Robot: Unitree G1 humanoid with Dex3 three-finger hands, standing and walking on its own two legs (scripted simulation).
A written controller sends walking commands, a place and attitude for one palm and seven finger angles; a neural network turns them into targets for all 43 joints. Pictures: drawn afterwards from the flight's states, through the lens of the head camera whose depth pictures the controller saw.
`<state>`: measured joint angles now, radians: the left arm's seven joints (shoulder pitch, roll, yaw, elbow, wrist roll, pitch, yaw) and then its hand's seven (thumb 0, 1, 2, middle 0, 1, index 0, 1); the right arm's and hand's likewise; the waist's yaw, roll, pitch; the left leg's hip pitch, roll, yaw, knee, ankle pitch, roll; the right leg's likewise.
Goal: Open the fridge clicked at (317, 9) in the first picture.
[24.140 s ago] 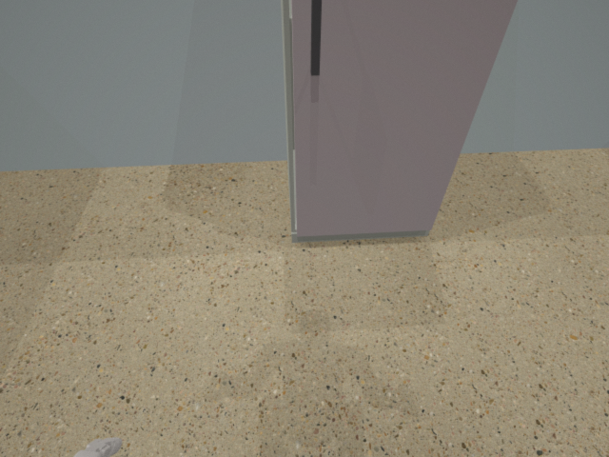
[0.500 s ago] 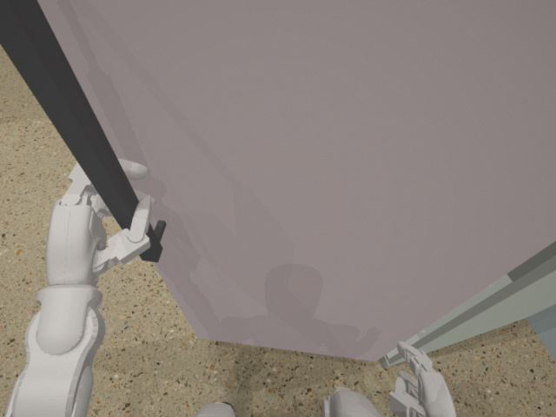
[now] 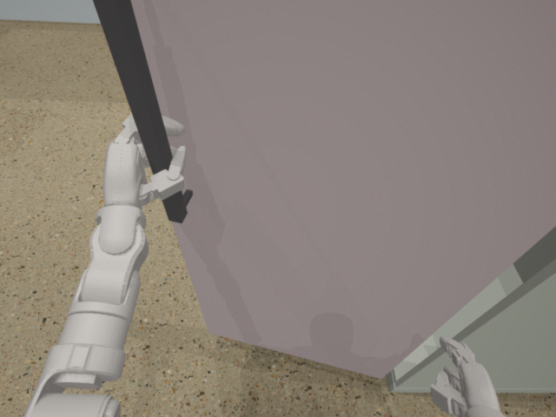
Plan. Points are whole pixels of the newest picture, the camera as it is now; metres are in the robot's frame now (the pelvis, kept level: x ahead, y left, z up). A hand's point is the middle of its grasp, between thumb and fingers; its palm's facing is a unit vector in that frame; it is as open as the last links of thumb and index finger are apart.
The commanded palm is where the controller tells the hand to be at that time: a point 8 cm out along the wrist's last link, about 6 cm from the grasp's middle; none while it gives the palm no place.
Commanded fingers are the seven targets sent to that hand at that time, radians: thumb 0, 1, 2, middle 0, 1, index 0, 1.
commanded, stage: stop walking and hold the door back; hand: left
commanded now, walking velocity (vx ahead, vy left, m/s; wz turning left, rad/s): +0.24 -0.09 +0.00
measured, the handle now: (159, 119) +0.41 +0.19 +0.21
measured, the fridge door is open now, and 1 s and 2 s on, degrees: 76 69 68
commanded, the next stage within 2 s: loosen the grip on the handle in 0.48 s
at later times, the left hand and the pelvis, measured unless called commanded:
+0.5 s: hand (186, 151) +0.41 +0.17 +0.16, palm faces +0.21 -0.96 -0.18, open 5.5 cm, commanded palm +0.38 +0.22 +0.15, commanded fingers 0.00 0.90 0.90 -0.45 -1.40 -0.45 -1.40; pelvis -0.05 -0.01 +0.00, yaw +0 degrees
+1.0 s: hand (191, 153) +0.44 +0.17 +0.14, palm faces +0.19 -0.97 -0.14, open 12.6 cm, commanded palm +0.40 +0.23 +0.14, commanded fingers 0.00 -0.55 0.20 -0.29 -1.20 -0.29 -1.20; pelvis -0.02 +0.01 -0.01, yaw -2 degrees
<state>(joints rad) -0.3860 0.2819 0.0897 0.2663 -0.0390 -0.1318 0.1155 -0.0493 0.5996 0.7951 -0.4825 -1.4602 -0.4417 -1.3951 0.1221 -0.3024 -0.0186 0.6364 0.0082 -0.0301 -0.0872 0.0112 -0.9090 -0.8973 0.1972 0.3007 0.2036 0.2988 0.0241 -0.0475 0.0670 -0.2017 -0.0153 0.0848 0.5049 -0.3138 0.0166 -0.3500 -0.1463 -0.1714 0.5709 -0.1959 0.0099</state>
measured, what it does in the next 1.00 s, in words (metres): steps on the spot: right foot, then left foot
